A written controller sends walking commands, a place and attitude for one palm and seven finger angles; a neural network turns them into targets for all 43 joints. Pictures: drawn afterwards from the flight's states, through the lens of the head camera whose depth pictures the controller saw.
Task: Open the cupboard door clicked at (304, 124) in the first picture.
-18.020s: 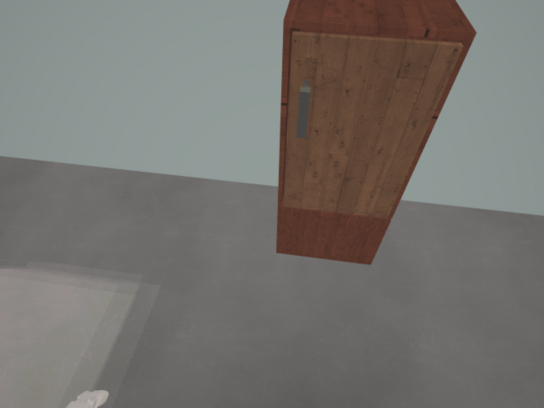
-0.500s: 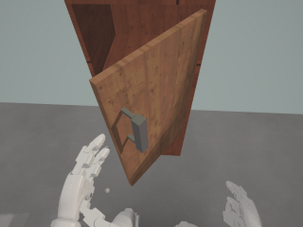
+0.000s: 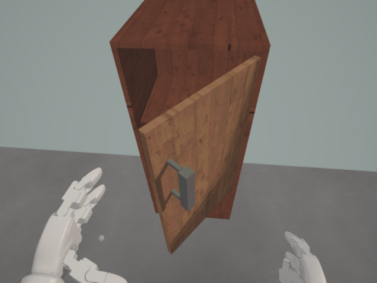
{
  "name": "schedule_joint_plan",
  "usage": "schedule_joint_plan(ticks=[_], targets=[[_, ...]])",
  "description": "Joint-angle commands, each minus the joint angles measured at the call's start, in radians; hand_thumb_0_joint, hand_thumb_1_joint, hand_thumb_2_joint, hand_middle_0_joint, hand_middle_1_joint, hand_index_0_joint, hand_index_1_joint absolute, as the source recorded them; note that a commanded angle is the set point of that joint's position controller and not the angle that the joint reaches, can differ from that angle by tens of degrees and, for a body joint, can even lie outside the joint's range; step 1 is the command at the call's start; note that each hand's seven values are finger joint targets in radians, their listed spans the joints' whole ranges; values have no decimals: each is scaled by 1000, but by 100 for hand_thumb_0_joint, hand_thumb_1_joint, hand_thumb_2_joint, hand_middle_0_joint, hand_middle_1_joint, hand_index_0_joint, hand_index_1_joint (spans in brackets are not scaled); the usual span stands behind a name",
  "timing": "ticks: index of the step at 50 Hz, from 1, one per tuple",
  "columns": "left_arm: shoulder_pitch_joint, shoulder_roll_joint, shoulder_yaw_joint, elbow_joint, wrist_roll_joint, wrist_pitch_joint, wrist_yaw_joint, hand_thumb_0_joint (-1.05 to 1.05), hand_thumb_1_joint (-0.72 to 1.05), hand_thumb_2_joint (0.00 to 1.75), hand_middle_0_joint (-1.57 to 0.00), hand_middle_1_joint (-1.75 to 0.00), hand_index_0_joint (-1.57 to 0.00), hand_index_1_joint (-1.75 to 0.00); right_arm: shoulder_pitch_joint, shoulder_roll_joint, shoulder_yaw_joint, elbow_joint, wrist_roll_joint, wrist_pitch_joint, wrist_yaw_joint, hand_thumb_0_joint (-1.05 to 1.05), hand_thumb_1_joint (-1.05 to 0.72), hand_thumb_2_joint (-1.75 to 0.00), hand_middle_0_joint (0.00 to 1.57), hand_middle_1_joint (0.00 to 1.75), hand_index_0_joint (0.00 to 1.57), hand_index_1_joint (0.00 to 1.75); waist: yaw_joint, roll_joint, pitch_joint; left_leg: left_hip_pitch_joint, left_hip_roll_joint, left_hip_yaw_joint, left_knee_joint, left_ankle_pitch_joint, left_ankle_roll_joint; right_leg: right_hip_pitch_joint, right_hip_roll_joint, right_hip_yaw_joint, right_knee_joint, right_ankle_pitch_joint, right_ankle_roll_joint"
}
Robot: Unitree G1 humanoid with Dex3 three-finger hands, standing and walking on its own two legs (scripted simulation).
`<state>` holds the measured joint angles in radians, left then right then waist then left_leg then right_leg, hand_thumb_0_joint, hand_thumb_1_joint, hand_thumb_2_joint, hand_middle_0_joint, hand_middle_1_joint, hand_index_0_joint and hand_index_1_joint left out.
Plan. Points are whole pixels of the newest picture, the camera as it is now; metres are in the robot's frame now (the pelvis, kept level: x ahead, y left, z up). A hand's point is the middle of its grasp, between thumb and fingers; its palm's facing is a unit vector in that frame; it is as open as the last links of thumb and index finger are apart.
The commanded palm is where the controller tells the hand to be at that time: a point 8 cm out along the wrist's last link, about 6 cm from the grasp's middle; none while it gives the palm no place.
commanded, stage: draw the hand back to the body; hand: left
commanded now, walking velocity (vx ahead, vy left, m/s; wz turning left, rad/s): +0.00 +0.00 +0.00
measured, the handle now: (180, 184) +0.32 +0.05 +0.05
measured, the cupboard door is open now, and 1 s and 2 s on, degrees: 53 53 53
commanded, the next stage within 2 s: step back with the hand held close in 1.00 s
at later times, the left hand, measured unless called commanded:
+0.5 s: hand (36, 193) +0.21 +0.26 +0.18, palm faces +0.34 -0.85 -0.39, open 10.5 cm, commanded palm +0.16 +0.30 +0.20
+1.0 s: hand (26, 181) +0.22 +0.27 +0.20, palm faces +0.41 -0.83 -0.39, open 7.4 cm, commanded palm +0.17 +0.31 +0.22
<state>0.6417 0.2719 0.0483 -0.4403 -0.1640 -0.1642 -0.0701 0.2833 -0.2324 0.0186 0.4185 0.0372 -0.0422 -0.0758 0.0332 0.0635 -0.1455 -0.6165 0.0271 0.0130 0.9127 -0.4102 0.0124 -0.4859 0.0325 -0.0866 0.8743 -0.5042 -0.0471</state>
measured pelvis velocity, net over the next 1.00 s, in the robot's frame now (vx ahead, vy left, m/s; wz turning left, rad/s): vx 0.02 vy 0.01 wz -0.03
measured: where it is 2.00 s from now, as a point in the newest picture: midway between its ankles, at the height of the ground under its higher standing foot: outside the picture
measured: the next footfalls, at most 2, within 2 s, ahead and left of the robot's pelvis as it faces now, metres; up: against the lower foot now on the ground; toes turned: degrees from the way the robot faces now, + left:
none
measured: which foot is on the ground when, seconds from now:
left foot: down 0.00-1.00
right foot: down 0.00-1.00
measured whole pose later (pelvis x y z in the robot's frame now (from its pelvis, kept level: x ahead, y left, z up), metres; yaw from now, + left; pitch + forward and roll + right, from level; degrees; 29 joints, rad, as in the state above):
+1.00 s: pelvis +0.02 +0.01 +0.05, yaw -2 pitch -3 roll +0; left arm 0.49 0.35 0.32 -0.40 -0.08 -0.05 0.11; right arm 0.20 -0.23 0.02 0.62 0.01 -0.06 -0.07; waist 0.06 0.05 0.01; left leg -0.15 0.00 0.06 0.43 -0.23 0.03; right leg -0.03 0.02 -0.03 0.36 -0.28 -0.02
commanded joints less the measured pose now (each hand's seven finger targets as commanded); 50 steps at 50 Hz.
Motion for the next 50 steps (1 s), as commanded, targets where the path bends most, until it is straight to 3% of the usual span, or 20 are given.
schedule_joint_plan(ticks=[1, 4, 6, 9, 12, 18, 31, 34, 37, 44, 47, 50], targets=[[6, 102, 75, -227, 81, 33, 137, 0, -15, 45, -16, -30, -16, -30, -103, -79, -21, -155, -10, -41, -43, 0, -90, -90, 20, 30, 20, 30, -9, -66, 28, 244, -9, -15, -190, 182, 31, -15, -47, 93, -315, 287, 37], [-42, 145, 119, -228, 101, 51, 177, 0, -5, 50, -17, -30, -17, -30, -130, -83, -11, -131, -17, -46, -54, 0, -90, -90, 20, 30, 20, 30, -4, -57, 30, 309, -8, -21, -252, 173, 33, 32, -44, 81, -359, 252, 32], [-68, 141, 126, -220, 103, 56, 189, 0, 2, 52, -17, -30, -17, -30, -144, -82, -4, -118, -18, -52, -55, 0, -90, -90, 20, 30, 20, 30, -4, -47, 65, 343, -5, -21, -294, 160, 32, 47, -43, 74, -390, 228, 32], [-100, 175, 169, -239, 111, 53, 207, 0, 13, 57, -17, -30, -17, -30, -156, -88, -1, -92, -20, -71, -54, 0, -90, -90, 20, 30, 20, 30, 8, -14, 33, 405, -4, -27, -351, 194, 30, 124, -42, 67, -414, 260, 26], [-103, 162, 181, -228, 109, 55, 208, 0, 23, 62, -18, -30, -18, -30, -170, -88, 1, -68, -22, -83, -47, 0, -90, -90, 20, 30, 20, 30, 11, -9, 54, 446, 0, -30, -400, 242, 26, 165, -36, 59, -434, 305, 27], [-117, 191, 256, -212, 103, 57, 208, 0, 44, 70, -18, -30, -18, -30, -185, -95, -8, -25, -27, -88, -28, 0, -90, -90, 20, 30, 20, 30, 19, -13, 61, 507, 10, -24, -461, 375, 18, 258, -32, 55, -471, 410, 27], [-241, 281, 427, -190, 83, 43, 213, 0, 90, 90, -20, -30, -20, -30, -206, -108, -28, 23, -30, -77, -11, 0, -90, -90, 20, 30, 20, 30, 32, 13, 61, 574, 14, -16, -524, 440, 10, 341, -28, 62, -535, 462, 26], [-199, 210, 364, -130, 82, 52, 200, 0, 90, 90, -20, -30, -20, -30, -207, -113, -34, 26, -28, -72, -3, 0, -90, -90, 20, 30, 20, 30, 27, -20, 87, 574, 17, -11, -532, 449, 12, 342, -27, 57, -544, 470, 29], [-228, 238, 380, -160, 83, 48, 199, 0, 90, 90, -20, -30, -20, -30, -214, -117, -39, 23, -31, -67, -2, 0, -90, -90, 20, 30, 20, 30, 28, -36, 78, 578, 13, -7, -536, 424, 16, 343, -25, 64, -551, 468, 31], [-241, 285, 420, -199, 84, 40, 207, 0, 90, 90, -20, -30, -20, -30, -220, -106, -36, 33, -31, -79, -9, 0, -90, -90, 20, 30, 20, 30, 36, 20, 55, 582, 0, 2, -524, 426, 16, 373, -31, 71, -559, 496, 26], [-234, 258, 402, -171, 77, 42, 203, 0, 90, 90, -20, -30, -20, -30, -225, -103, -37, 37, -30, -79, -10, 0, -90, -90, 20, 30, 20, 30, 29, -4, 98, 583, 1, 8, -527, 393, 17, 338, -29, 74, -578, 470, 31], [-235, 252, 397, -170, 78, 38, 200, 0, 90, 90, -20, -30, -20, -30, -227, -105, -40, 37, -31, -79, -11, 0, -90, -90, 20, 30, 20, 30, 30, -7, 100, 587, 2, 13, -527, 407, 20, 344, -29, 77, -577, 491, 32]])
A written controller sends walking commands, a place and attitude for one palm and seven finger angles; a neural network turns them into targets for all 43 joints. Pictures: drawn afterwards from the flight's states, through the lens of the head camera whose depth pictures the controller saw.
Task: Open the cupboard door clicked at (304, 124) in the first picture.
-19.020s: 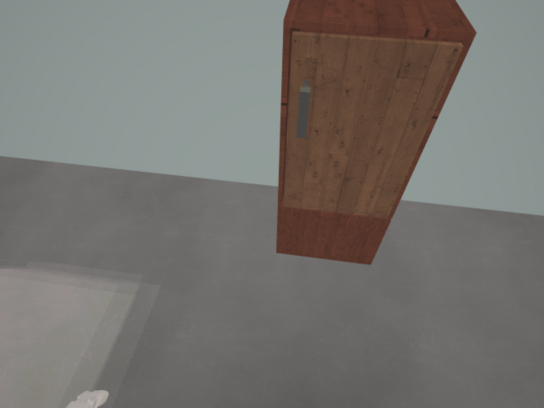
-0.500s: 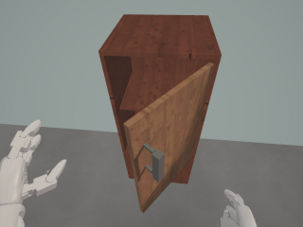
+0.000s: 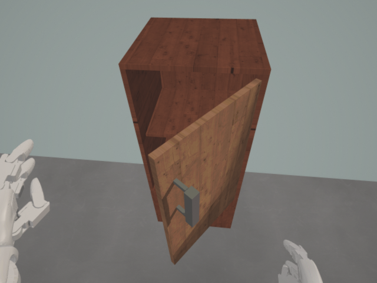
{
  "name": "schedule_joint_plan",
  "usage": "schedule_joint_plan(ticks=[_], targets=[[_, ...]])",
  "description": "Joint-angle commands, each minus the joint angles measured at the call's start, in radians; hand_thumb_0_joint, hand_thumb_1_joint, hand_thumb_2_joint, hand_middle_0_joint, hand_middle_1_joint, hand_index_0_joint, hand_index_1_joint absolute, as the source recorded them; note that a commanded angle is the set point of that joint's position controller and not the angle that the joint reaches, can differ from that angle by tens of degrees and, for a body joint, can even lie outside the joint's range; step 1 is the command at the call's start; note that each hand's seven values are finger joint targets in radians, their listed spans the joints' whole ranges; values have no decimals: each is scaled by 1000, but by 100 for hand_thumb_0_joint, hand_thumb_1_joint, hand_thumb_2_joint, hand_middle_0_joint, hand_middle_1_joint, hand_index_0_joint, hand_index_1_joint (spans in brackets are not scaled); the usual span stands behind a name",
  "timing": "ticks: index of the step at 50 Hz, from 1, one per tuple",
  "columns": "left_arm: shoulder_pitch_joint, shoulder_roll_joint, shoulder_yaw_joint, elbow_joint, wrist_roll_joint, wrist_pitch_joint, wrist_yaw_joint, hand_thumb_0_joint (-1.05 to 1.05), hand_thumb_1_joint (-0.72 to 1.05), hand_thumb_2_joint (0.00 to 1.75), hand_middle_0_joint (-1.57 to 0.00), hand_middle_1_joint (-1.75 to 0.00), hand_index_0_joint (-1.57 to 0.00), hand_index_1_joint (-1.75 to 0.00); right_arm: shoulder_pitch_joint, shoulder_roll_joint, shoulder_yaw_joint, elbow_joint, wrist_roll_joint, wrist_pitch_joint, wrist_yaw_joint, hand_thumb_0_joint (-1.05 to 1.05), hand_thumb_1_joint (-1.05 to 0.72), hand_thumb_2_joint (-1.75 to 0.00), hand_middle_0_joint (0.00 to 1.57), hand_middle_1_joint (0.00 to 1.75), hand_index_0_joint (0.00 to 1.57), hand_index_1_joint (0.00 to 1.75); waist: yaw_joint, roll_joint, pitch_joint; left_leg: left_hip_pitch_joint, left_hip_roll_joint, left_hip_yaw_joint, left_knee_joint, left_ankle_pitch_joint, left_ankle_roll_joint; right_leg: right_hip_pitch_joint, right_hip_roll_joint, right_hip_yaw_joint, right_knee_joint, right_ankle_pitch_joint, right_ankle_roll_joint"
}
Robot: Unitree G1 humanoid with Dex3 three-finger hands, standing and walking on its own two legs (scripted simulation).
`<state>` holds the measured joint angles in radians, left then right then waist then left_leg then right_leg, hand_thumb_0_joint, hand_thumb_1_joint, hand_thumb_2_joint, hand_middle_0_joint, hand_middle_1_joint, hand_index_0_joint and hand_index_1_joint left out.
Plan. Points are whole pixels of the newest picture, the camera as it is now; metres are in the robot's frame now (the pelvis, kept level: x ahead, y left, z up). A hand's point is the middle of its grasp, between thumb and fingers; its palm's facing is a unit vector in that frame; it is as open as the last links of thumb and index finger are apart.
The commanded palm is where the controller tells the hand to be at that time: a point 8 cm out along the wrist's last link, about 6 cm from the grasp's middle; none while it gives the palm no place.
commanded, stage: step back with the hand held close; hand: left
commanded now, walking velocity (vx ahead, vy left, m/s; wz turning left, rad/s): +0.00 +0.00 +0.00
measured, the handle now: (185, 202) +0.30 +0.05 +0.00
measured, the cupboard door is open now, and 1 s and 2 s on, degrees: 53 53 53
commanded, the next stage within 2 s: stop stepping back and stand still in 1.34 s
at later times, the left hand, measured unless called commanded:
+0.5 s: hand (47, 208) +0.18 +0.26 +0.15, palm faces +0.30 -0.81 -0.51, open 7.4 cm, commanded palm +0.12 +0.30 +0.17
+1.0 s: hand out of the picture +0.07 +0.29 +0.16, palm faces +0.47 -0.75 -0.47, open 7.4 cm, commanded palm +0.02 +0.33 +0.17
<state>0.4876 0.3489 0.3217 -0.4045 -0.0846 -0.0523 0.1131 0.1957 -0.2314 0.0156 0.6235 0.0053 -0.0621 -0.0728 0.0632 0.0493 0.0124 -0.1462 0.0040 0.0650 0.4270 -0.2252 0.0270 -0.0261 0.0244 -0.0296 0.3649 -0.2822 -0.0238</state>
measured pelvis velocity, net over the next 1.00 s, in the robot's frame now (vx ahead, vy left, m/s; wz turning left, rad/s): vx -0.12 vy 0.03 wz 0.03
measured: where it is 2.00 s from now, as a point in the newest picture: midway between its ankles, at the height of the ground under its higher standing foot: outside the picture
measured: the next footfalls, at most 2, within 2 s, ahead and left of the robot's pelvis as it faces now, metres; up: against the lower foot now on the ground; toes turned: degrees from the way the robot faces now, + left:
right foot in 1.42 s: -0.28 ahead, -0.09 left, +0.00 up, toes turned -3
left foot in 1.56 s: -0.09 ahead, +0.11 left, -0.01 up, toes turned -4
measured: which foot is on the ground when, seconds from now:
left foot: down 0.00-1.00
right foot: down 0.00-1.00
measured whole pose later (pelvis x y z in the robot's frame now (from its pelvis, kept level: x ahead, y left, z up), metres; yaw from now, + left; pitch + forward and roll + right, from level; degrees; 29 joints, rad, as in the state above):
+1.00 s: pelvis -0.12 +0.03 -0.02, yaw +2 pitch -1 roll -2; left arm 0.55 0.39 0.43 -0.54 -0.03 -0.21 0.16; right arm 0.21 -0.21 -0.01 0.58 0.00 -0.07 -0.06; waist 0.02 0.03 0.06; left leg -0.46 0.00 0.06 0.61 -0.25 0.06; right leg -0.34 0.04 0.02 0.57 -0.21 0.00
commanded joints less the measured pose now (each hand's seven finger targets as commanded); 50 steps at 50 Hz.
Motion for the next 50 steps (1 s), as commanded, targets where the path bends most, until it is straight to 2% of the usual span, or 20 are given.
schedule_joint_plan(ticks=[1, 5, 6, 7, 8, 12, 14, 18, 19, 25, 29, 32, 36, 39, 42, 44, 46, 48, 49, 50], targets=[[-77, 176, 125, -192, -3, -73, 16, 0, 90, 90, -20, -30, -20, -30, -138, -106, -38, -165, 0, -58, -15, 0, -90, -90, 20, 30, 20, 30, 0, -2, -65, 121, 24, -38, -41, 218, 7, -117, -22, 20, -69, 266, 11], [-90, 180, 123, -217, -1, -79, 16, 0, 90, 90, -20, -30, -20, -30, -142, -107, -40, -164, 0, -63, -13, 0, -90, -90, 20, 30, 20, 30, 1, 28, -74, 130, 22, -37, -40, 216, 6, -112, -23, 27, -74, 267, 10], [-159, 210, 136, -279, 2, -90, 21, 0, 90, 90, -20, -30, -20, -30, -144, -107, -38, -164, 0, -69, -13, 0, -90, -90, 20, 30, 20, 30, -1, 33, -100, 138, 19, -42, -39, 220, 6, -103, -24, 26, -71, 271, 9], [-222, 333, 267, -296, 12, -123, 30, 0, 90, 90, -20, -30, -20, -30, -132, -123, -39, -194, 8, -50, -15, 0, -90, -90, 20, 30, 20, 30, -36, 0, -26, 94, 38, -50, 4, 170, 23, -211, -69, 127, -118, 358, 16], [-111, 254, 211, -196, 14, -123, 19, 0, 90, 90, -20, -30, -20, -30, -131, -113, -42, -174, 1, -33, -17, 0, -90, -90, 20, 30, 20, 30, -42, -50, -38, 85, 35, -53, 22, 169, 24, -201, -89, 124, -109, 414, 18], [-22, 194, 152, -158, 20, -124, 8, 0, 90, 90, -20, -30, -20, -30, -123, -124, -58, -197, 6, 8, -12, 0, -90, -90, 20, 30, 20, 30, -49, -24, -105, 104, 53, -33, 11, 262, 16, -188, -88, 103, -66, 477, 36], [0, 206, 157, -169, 22, -125, 12, 0, 90, 90, -20, -30, -20, -30, -126, -128, -62, -208, 7, 22, -15, 0, -90, -90, 20, 30, 20, 30, -46, -13, -127, 100, 64, -36, 1, 308, 17, -176, -84, 83, -48, 470, 39], [33, 250, 202, -218, 17, -130, 21, 0, 90, 90, -20, -30, -20, -30, -127, -122, -67, -236, 13, 46, -16, 0, -90, -90, 20, 30, 20, 30, -47, -66, -161, 79, 73, -35, 2, 345, 15, -163, -74, 83, -16, 490, 40], [33, 273, 220, -234, 17, -132, 25, 0, 90, 90, -20, -30, -20, -30, -130, -123, -67, -239, 12, 50, -17, 0, -90, -90, 20, 30, 20, 30, -45, -49, -171, 62, 71, -41, 2, 349, 15, -148, -79, 80, -5, 493, 39], [80, 273, 235, -293, 15, -148, 41, 0, 90, 90, -20, -30, -20, -30, -118, -119, -73, -258, 14, 50, -19, 0, -90, -90, 20, 30, 20, 30, -48, 10, -181, 3, 82, -52, -6, 312, 14, -146, -62, 92, 36, 430, 34], [101, 266, 237, -291, 18, -161, 48, 0, 90, 90, -20, -30, -20, -30, -107, -126, -77, -256, 14, 39, -18, 0, -90, -90, 20, 30, 20, 30, -51, 29, -154, -87, 97, -78, -37, 181, 21, -138, -50, 89, 50, 313, 34], [90, 251, 228, -280, 24, -175, 52, 0, 90, 90, -20, -30, -20, -30, -98, -129, -76, -252, 13, 22, -18, 0, -90, -90, 20, 30, 20, 30, -60, 20, -96, -183, 107, -104, -79, -54, 28, -157, -41, 104, 46, 161, 28], [61, 239, 228, -290, 43, -196, 58, 0, 90, 90, -20, -30, -20, -30, -92, -138, -76, -252, 11, -7, -20, 0, -90, -90, 20, 30, 20, 30, -61, 62, -57, -354, 147, -169, -157, -327, 54, -99, -11, 91, 111, 14, 31], [30, 243, 248, -301, 56, -207, 60, 0, 90, 90, -20, -30, -20, -30, -87, -141, -78, -244, 3, -31, -23, 0, -90, -90, 20, 30, 20, 30, -55, 84, -61, -487, 181, -224, -207, -449, 75, -10, 12, 72, 206, 4, 35], [39, 235, 256, -319, 58, -217, 57, 0, 90, 90, -20, -30, -20, -30, -78, -133, -81, -237, 2, -53, -18, 0, -90, -90, 20, 30, 20, 30, -55, 80, -91, -495, 179, -221, -181, -460, 77, -4, 20, 88, 237, 20, 26], [36, 246, 266, -346, 58, -223, 57, 0, 90, 90, -20, -30, -20, -30, -74, -133, -82, -229, -3, -63, -16, 0, -90, -90, 20, 30, 20, 30, -58, 71, -92, -500, 158, -213, -144, -462, 71, -31, 8, 121, 216, -13, 15], [33, 226, 244, -344, 54, -223, 58, 0, 90, 90, -20, -30, -20, -30, -62, -124, -82, -218, -5, -68, -12, 0, -90, -90, 20, 30, 20, 30, -67, -10, -73, -418, 107, -165, -48, -410, 46, -164, -32, 195, 117, -80, -10], [-1, 220, 220, -343, 51, -224, 66, 0, 90, 90, -20, -30, -20, -30, -52, -117, -83, -195, -9, -68, -6, 0, -90, -90, 20, 30, 20, 30, -78, -83, -58, -274, 58, -125, 88, -296, 13, -349, -105, 278, 0, -133, -43], [-4, 236, 226, -333, 50, -225, 74, 0, 90, 90, -20, -30, -20, -30, -46, -115, -85, -175, -12, -67, -6, 0, -90, -90, 20, 30, 20, 30, -81, -122, -71, -189, 41, -107, 165, -228, 1, -424, -144, 311, -42, -113, -58], [-23, 216, 192, -330, 50, -224, 77, 0, 90, 90, -20, -30, -20, -30, -37, -109, -82, -167, -8, -63, -3, 0, -90, -90, 20, 30, 20, 30, -91, -143, -74, -124, 23, -101, 232, -185, -9, -487, -178, 323, -59, -91, -74]])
